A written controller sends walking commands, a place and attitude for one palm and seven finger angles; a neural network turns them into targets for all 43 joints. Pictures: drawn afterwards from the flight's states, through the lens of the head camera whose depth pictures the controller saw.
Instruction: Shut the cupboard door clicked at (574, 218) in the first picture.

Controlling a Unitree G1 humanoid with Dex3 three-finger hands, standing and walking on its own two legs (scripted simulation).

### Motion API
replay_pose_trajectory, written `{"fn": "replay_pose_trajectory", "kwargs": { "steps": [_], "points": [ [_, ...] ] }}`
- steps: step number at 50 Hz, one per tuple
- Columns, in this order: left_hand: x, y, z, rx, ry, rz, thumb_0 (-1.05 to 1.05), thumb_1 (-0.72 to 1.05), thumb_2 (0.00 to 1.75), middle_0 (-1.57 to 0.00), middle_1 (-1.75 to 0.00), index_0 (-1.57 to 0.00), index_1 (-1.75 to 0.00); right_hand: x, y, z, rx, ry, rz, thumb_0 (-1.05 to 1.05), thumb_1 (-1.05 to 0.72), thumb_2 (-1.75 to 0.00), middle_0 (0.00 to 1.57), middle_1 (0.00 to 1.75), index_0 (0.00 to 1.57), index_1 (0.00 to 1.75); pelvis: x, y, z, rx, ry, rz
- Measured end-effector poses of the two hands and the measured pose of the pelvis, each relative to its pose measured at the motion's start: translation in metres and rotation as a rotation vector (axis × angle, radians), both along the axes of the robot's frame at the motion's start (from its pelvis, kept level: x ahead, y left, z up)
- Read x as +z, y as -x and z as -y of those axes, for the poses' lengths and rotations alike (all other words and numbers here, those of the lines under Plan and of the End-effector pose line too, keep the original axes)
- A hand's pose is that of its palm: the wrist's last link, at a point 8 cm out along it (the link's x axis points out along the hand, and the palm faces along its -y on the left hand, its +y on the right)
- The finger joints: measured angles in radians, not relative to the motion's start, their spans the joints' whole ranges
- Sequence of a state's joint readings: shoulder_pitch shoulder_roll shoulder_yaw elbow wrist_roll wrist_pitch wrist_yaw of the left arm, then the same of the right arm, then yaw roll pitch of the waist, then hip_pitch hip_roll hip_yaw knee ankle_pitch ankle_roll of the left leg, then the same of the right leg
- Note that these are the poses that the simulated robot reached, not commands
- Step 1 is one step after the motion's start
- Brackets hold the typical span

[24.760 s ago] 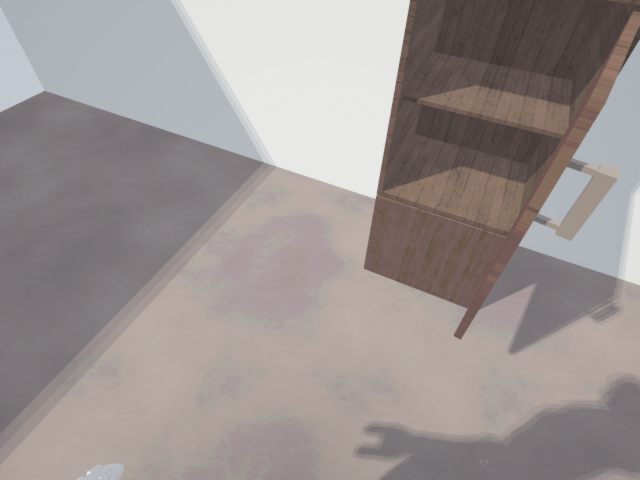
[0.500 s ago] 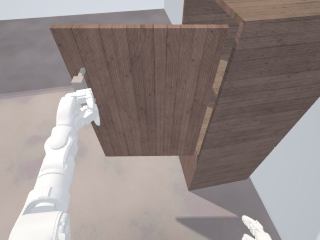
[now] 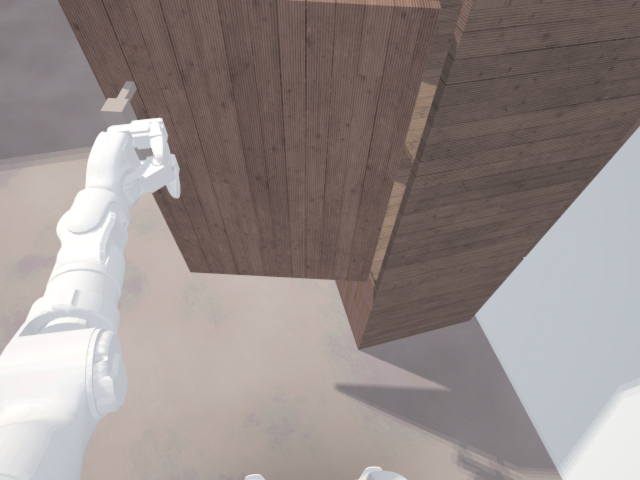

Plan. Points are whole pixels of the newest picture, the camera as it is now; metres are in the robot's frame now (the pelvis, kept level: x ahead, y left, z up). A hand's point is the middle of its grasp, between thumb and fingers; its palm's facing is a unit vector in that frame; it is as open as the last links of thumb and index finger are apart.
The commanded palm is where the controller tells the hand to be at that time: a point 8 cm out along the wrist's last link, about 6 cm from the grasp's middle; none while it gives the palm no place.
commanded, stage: push the door shut along its arc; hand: left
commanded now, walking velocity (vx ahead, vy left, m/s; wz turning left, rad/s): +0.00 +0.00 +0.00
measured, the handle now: (139, 135) +0.55 +0.22 +0.11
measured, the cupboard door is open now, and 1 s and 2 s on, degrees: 72 58 47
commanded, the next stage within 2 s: pull the fist back off the door in 1.18 s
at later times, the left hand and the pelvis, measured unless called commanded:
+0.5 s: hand (200, 134) +0.53 +0.13 +0.12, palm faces -0.27 -0.96 +0.01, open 3.1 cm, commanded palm +0.53 +0.18 +0.11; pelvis +0.00 +0.01 -0.01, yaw -1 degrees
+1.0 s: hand (225, 110) +0.58 +0.11 +0.12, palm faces -0.34 -0.94 +0.01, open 3.1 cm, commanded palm +0.60 +0.14 +0.11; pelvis +0.01 +0.01 -0.02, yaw -1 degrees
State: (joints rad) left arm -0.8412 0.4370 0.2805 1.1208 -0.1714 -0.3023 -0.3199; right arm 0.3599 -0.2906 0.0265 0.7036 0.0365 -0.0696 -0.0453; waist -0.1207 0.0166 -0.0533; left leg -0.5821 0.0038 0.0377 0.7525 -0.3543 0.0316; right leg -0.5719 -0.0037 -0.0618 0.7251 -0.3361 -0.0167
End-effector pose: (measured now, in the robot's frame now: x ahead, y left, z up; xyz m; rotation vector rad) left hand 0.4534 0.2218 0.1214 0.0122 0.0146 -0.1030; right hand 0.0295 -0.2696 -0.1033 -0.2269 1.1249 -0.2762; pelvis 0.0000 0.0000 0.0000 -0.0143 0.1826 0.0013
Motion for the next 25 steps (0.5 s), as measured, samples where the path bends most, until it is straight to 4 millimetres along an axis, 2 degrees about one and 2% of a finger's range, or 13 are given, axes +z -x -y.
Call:
{"fn": "replay_pose_trajectory", "kwargs": {
  "steps": [12, 19, 25],
  "points": [
    [0.001, -0.039, 0.010, -0.084, 0.016, -0.014, 0.02, 0.90, 0.90, -1.30, -1.50, -1.30, -1.50, 0.001, 0.045, -0.001, -0.072, 0.017, -0.113, 0.01, -0.90, -0.90, 0.21, 0.30, 0.20, 0.30, -0.006, -0.001, -0.003, -0.017, 0.011, -0.062],
    [0.001, -0.057, 0.012, -0.116, 0.005, -0.025, 0.02, 0.90, 0.90, -1.30, -1.50, -1.30, -1.50, 0.000, 0.059, -0.006, -0.087, 0.020, -0.167, 0.01, -0.90, -0.90, 0.21, 0.30, 0.20, 0.30, -0.010, -0.002, -0.006, -0.015, 0.020, -0.098],
    [-0.001, -0.073, 0.029, -0.171, 0.012, -0.039, 0.02, 0.90, 0.90, -1.30, -1.50, -1.30, -1.50, -0.002, 0.063, -0.011, -0.089, 0.022, -0.203, 0.00, -0.90, -0.90, 0.21, 0.30, 0.20, 0.30, -0.013, -0.004, -0.009, -0.012, 0.025, -0.124]
  ]
}}
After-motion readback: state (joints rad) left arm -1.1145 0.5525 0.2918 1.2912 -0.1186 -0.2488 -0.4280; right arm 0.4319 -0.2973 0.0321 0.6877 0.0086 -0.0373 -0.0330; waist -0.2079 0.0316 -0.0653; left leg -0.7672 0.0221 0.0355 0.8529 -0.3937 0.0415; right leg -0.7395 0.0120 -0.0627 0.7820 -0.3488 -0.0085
